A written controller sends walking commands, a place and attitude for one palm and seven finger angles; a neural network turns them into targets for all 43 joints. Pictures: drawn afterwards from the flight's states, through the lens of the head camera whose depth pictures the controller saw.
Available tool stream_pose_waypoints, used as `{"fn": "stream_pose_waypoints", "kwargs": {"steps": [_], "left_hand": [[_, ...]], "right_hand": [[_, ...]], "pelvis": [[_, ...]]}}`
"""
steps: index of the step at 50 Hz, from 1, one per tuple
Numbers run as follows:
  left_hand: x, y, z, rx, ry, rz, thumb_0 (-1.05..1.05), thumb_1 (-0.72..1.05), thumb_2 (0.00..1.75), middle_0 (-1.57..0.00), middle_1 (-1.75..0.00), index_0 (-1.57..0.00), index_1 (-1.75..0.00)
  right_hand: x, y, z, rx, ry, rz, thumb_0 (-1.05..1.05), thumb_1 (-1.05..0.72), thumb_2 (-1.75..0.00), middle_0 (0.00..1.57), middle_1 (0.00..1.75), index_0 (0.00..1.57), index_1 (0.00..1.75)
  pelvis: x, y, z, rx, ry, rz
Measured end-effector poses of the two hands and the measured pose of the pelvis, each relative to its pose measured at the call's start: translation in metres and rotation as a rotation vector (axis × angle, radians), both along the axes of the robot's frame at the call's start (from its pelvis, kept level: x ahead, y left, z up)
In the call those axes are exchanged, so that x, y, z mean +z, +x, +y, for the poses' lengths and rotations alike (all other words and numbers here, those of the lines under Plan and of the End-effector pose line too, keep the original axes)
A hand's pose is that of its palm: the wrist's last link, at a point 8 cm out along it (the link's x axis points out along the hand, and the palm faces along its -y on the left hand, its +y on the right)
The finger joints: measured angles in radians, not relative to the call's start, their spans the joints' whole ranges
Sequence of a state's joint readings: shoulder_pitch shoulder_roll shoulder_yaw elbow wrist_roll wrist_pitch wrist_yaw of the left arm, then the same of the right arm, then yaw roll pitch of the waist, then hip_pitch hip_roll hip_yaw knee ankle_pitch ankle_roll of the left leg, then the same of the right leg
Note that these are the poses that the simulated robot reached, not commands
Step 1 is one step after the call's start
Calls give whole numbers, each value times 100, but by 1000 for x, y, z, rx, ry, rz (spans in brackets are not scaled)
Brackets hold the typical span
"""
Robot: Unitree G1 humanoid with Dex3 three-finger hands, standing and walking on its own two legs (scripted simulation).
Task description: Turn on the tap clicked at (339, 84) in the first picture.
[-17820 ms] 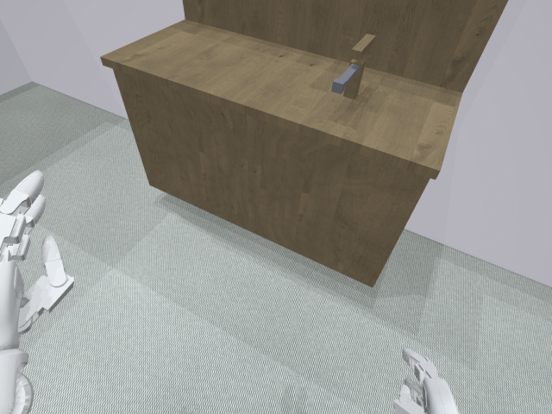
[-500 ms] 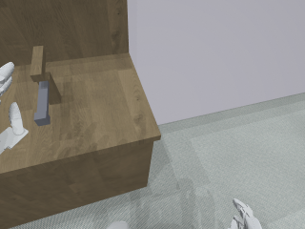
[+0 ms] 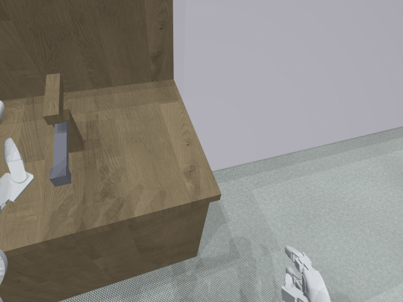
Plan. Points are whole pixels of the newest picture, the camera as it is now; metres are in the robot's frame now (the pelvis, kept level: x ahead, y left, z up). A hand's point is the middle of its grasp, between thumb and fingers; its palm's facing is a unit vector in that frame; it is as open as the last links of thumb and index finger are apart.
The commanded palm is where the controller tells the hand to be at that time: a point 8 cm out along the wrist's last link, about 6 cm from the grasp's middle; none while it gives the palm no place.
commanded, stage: come to a stop and stand still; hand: left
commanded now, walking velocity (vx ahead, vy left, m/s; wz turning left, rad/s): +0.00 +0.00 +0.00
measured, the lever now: (60, 176) +0.30 +0.31 +0.06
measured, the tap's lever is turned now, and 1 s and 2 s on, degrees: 0 0 0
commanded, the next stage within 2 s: look again from close up in 0.42 s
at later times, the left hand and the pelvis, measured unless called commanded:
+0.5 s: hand (57, 183) +0.23 +0.24 +0.16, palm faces +0.41 -0.83 -0.37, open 7.4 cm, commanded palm +0.17 +0.27 +0.18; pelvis +0.01 -0.01 +0.00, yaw +0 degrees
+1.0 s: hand (58, 187) +0.23 +0.24 +0.16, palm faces +0.40 -0.84 -0.37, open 7.4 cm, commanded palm +0.17 +0.27 +0.18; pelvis +0.01 -0.01 +0.00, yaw +0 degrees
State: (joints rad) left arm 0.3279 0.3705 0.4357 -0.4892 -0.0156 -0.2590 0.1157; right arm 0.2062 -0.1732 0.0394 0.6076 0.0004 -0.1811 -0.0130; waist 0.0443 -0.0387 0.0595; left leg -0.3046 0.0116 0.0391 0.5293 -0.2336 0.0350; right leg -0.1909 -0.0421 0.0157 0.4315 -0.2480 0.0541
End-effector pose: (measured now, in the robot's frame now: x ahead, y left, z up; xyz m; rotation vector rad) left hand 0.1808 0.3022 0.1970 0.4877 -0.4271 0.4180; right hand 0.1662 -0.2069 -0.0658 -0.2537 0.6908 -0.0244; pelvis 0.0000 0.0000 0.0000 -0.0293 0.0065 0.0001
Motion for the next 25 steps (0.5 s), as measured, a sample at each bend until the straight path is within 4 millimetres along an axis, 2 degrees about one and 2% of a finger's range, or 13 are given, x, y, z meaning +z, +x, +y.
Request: {"fn": "stream_pose_waypoints", "kwargs": {"steps": [5, 10, 19, 25], "left_hand": [[-18, 15, -16, -46, -54, 88, 1, 89, 90, -21, -30, -21, -30], [-35, 23, -19, -50, -76, 193, 1, 89, 90, -21, -30, -21, -30], [-13, 12, -26, -41, -42, 111, 1, 89, 90, -21, -30, -21, -30], [-19, 9, -24, -12, -68, 148, 1, 89, 90, -21, -30, -21, -30]], "right_hand": [[10, 27, -7, -24, 4, -61, 2, -91, -89, 20, 30, 20, 30], [16, 38, -16, -49, -5, -74, 2, -91, -90, 20, 30, 20, 30], [13, 29, -28, -55, -26, -31, 2, -91, -90, 20, 30, 20, 30], [4, 14, -31, -81, -9, 1, 2, -91, -90, 20, 30, 20, 30]], "pelvis": [[1, 12, -1, -7, 4, 6], [2, 16, -6, -5, 6, 4], [3, 16, -15, 2, 3, -6], [3, 13, -15, 0, 3, -12]]}}
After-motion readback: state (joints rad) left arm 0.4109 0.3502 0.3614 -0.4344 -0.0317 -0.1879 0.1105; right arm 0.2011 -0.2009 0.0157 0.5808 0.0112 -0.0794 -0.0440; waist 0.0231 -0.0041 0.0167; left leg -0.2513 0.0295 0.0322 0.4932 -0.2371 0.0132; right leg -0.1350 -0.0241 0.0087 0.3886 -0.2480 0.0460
